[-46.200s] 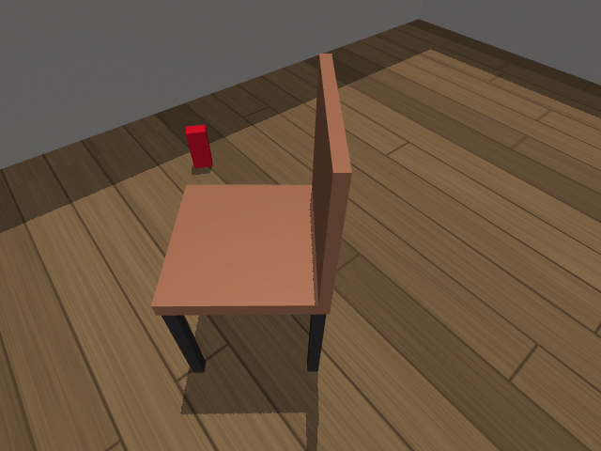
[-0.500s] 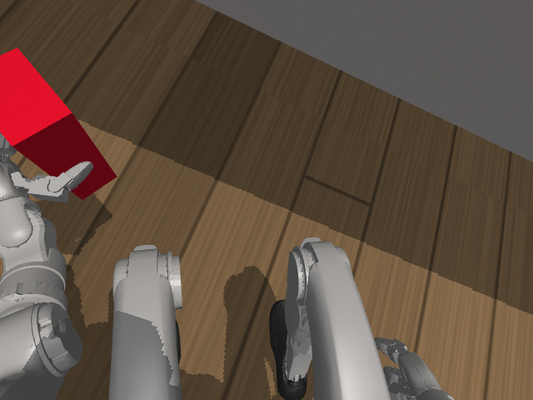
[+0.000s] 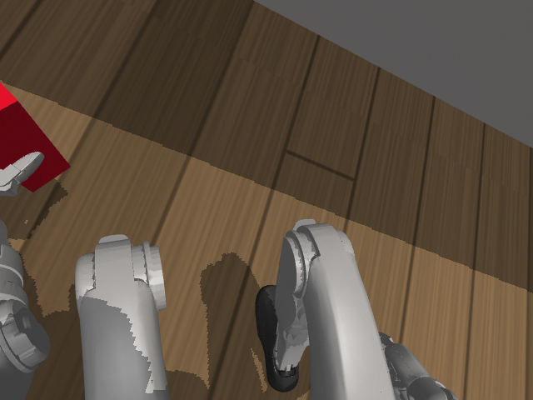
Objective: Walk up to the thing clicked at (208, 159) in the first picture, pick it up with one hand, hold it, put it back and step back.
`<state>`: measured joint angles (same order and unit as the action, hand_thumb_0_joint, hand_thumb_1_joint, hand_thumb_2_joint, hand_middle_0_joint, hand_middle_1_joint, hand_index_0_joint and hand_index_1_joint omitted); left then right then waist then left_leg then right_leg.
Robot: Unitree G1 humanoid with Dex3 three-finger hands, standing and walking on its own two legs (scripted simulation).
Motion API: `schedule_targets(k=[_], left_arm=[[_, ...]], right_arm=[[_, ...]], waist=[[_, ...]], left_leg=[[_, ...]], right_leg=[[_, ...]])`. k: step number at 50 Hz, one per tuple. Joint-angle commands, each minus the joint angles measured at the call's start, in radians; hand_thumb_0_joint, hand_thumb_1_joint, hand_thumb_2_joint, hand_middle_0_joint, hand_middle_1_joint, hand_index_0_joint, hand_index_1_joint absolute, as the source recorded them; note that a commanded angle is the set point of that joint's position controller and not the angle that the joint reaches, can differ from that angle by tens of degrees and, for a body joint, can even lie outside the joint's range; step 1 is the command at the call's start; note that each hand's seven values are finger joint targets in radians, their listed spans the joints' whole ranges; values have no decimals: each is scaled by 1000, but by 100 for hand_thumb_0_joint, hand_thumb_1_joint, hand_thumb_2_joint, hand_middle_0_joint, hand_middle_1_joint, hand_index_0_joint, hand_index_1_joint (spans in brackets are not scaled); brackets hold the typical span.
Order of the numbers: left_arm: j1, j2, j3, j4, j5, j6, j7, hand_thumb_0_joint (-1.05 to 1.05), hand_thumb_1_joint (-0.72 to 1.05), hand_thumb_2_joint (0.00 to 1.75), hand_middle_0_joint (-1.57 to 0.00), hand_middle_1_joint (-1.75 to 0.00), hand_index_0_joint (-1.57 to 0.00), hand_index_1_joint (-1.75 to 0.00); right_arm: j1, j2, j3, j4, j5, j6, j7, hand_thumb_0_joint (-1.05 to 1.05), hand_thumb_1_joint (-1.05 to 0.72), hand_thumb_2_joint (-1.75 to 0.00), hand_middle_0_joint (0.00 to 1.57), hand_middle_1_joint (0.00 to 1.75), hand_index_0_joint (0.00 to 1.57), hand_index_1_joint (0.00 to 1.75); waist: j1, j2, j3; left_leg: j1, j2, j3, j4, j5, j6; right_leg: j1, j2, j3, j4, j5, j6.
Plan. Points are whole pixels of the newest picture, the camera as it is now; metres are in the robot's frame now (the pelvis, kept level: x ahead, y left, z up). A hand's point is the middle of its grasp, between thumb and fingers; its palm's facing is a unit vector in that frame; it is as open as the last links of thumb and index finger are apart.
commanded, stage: crouch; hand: left
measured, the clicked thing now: out of the picture +0.46 +0.32 -0.09
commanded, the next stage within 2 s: lower in 0.12 s
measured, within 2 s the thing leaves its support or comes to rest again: neither
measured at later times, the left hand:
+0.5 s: hand (3, 154) +0.44 +0.33 -0.14, palm faces +0.53 -0.85 -0.02, open 12.5 cm
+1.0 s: hand (14, 160) +0.45 +0.33 -0.18, palm faces +0.52 -0.85 -0.02, open 12.5 cm
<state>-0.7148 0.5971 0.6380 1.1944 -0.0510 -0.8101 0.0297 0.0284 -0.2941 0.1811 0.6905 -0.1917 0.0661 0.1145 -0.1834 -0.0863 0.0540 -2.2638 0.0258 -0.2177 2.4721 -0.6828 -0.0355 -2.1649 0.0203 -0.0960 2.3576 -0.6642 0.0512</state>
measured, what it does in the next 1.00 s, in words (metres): stands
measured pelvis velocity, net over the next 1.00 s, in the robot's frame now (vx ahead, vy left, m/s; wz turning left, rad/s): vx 0.00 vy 0.01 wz -0.08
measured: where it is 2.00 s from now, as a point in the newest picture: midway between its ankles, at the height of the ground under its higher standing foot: (213, 370)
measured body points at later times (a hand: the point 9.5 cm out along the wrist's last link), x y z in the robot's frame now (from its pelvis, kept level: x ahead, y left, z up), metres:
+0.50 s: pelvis +0.00 +0.00 -0.02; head +0.24 +0.12 +0.34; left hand +0.41 +0.37 -0.14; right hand +0.12 -0.27 -0.10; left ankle +0.08 +0.14 -0.29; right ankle +0.11 -0.13 -0.29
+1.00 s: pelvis +0.00 +0.01 -0.03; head +0.24 +0.15 +0.31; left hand +0.42 +0.37 -0.18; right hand +0.13 -0.26 -0.09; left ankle +0.08 +0.14 -0.29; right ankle +0.11 -0.13 -0.28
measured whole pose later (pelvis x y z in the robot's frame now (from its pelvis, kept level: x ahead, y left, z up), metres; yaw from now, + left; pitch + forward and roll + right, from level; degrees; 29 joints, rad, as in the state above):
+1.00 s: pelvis +0.00 +0.01 -0.03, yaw -5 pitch +18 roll -15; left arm -0.71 0.82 0.70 1.38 -0.06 -0.95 0.02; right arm -0.11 -0.36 0.39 0.60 -0.30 0.09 0.14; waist -0.24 -0.21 0.25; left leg -2.26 0.02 -0.33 2.62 -0.71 -0.03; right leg -2.12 0.06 -0.17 2.42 -0.65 0.08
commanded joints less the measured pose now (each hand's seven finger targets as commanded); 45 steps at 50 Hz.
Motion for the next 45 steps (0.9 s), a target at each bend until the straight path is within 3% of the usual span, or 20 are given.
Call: schedule_targets(k=[1,5,7,10,12,13,16,19,21,23,25,27,28,29,30,31,33,36,42,45], left_arm=[[-228,240,-8,-201,9,-71,-16,0,6,128,-121,-142,-124,-142],[-234,259,33,-238,-16,-74,-11,0,6,129,-123,-144,-126,-144],[-216,246,21,-229,-16,-75,-12,0,7,130,-123,-145,-126,-144],[-191,282,32,-217,0,-76,-16,0,11,131,-124,-145,-126,-144],[-216,245,-4,-219,-7,-80,-27,0,5,128,-123,-146,-126,-145],[-212,266,14,-218,-10,-81,-26,0,6,127,-123,-145,-126,-144],[-180,253,15,-130,-28,-86,-26,0,8,126,-121,-143,-124,-142],[-198,326,49,-102,-26,-107,-19,0,8,127,-122,-143,-125,-142],[-189,323,47,-80,-26,-123,-22,0,12,129,-121,-145,-125,-143],[-218,381,64,-108,-18,-146,-22,0,10,126,-121,-143,-125,-142],[-217,396,64,-93,-17,-159,-27,0,8,124,-120,-142,-123,-140],[-222,428,78,-103,-13,-170,-27,0,8,123,-119,-140,-122,-139],[-219,407,64,-87,-15,-172,-30,0,7,123,-118,-139,-121,-138],[-217,429,85,-101,-21,-176,-30,0,6,122,-118,-139,-122,-138],[-203,406,68,-79,-19,-176,-31,0,6,121,-119,-140,-122,-138],[-180,432,94,-79,-18,-175,-30,0,7,122,-116,-139,-120,-137],[-170,398,60,-58,-11,-173,-34,0,7,122,-116,-138,-119,-137],[-168,413,48,-46,-3,-168,-35,0,5,120,-115,-137,-119,-136],[-183,416,70,-29,-34,-193,-15,0,11,122,-116,-138,-120,-136],[-210,444,57,0,-19,-207,-7,0,13,123,-116,-138,-120,-136]], right_arm=[[119,-278,-78,-35,-12,10,-13,0,-89,-90,20,30,20,30],[127,-290,-71,-37,-17,14,-9,0,-90,-90,20,30,20,30],[120,-295,-67,-36,-19,18,-7,0,-90,-90,20,30,20,30],[120,-296,-61,-31,-25,26,-7,0,-89,-90,20,30,20,30],[106,-295,-54,-38,-26,24,-3,0,-91,-91,20,30,20,30],[109,-302,-50,-41,-27,25,-4,0,-90,-91,20,30,20,30],[95,-309,-25,-50,-29,24,0,0,-90,-90,20,30,20,30],[75,-316,-7,-63,-35,27,-1,0,-89,-90,20,30,20,30],[64,-324,7,-65,-46,26,1,0,-89,-90,20,30,20,30],[40,-330,16,-70,-54,23,2,0,-89,-90,20,30,20,30],[25,-337,27,-79,-61,22,0,0,-89,-90,20,30,20,30],[28,-343,36,-68,-73,20,-2,0,-89,-90,20,30,20,30],[22,-345,41,-69,-75,19,-1,0,-90,-90,20,30,20,30],[16,-353,45,-79,-77,17,-2,0,-90,-90,20,30,20,30],[20,-357,49,-78,-81,18,0,0,-90,-90,20,30,20,30],[19,-365,48,-78,-85,20,-1,0,-90,-90,20,30,20,30],[15,-376,51,-77,-89,27,1,0,-90,-90,20,30,20,30],[3,-383,59,-78,-93,30,1,0,-90,-90,20,30,20,30],[-6,-395,84,-89,-102,30,7,0,-89,-90,20,30,20,30],[-33,-396,97,-95,-110,32,5,0,-88,-90,20,30,20,30]], waist=[[-9,356,-642],[-10,368,-665],[-16,384,-651],[-15,373,-628],[-38,361,-604],[-35,356,-604],[-53,307,-567],[-51,287,-550],[-60,296,-538],[-52,333,-543],[-58,338,-533],[-60,363,-554],[-71,367,-541],[-65,370,-548],[-73,396,-540],[-63,404,-545],[-81,431,-519],[-90,433,-486],[-114,393,-485],[-126,376,-439]], left_leg=[[442,15,95,-288,120,25],[466,15,84,-269,154,23],[480,18,76,-268,163,18],[446,19,79,-254,162,21],[418,18,78,-243,135,26],[419,18,74,-242,139,26],[377,19,63,-219,134,30],[348,23,58,-206,97,35],[364,25,54,-201,103,31],[377,29,51,-199,96,28],[377,31,51,-189,80,29],[390,34,53,-174,110,26],[399,36,49,-173,124,25],[409,37,44,-173,128,22],[434,38,38,-182,148,15],[454,40,36,-180,166,12],[487,45,19,-195,196,2],[471,48,11,-189,189,3],[464,49,-8,-166,202,8],[416,49,-6,-157,149,16]], right_leg=[[308,33,-95,-186,162,-76],[316,33,-104,-171,192,-74],[298,34,-113,-159,195,-77],[316,34,-109,-160,200,-74],[308,35,-111,-160,187,-72],[308,36,-113,-159,189,-72],[324,40,-124,-155,187,-68],[331,45,-129,-158,154,-64],[342,46,-136,-151,161,-63],[326,49,-138,-139,152,-67],[324,52,-141,-140,144,-65],[354,54,-137,-130,177,-63],[347,53,-139,-125,187,-64],[348,55,-146,-124,191,-65],[344,53,-155,-117,205,-66],[341,54,-157,-114,217,-68],[313,52,-174,-96,232,-71],[297,52,-178,-91,229,-72],[340,55,-194,-92,252,-61],[332,57,-192,-102,221,-59]])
